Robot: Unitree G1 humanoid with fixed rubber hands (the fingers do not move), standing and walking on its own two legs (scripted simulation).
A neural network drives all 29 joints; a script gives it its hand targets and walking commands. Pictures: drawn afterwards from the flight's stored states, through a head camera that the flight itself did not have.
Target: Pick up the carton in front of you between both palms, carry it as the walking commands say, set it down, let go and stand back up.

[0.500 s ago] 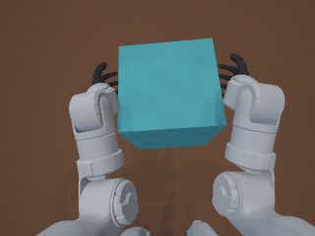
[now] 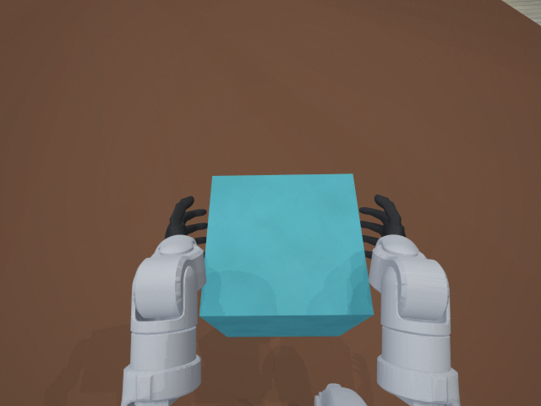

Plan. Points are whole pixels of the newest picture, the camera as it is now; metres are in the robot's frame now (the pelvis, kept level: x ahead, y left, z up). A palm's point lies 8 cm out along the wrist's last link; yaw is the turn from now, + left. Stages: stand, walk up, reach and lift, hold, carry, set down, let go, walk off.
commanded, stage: carry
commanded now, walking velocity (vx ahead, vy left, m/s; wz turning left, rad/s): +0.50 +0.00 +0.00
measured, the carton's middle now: (282, 264) +0.34 -0.01 -0.03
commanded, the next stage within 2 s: none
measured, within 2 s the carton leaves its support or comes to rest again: neither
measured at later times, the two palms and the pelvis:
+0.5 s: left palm (228, 119) +0.55 +0.08 +0.11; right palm (383, 117) +0.58 -0.20 +0.10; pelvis +0.31 -0.08 +0.00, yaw +3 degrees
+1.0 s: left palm (227, 52) +0.88 +0.11 +0.07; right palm (339, 58) +0.86 -0.17 +0.06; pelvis +0.61 -0.02 -0.01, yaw -1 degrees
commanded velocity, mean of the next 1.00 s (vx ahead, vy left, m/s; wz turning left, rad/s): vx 0.50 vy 0.00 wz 0.00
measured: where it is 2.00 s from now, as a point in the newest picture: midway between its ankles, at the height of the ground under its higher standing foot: (283, 173)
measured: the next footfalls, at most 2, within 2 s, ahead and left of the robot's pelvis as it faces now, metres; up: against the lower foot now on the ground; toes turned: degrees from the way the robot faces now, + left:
right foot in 0.20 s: +0.33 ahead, -0.14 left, +0.00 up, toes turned -9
left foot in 0.78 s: +0.67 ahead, +0.08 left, +0.00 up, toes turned +12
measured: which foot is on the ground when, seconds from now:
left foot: down 0.00-0.22, up 0.24-0.76, down 0.78-1.00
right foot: up 0.00-0.18, down 0.20-0.80, up 0.82-1.00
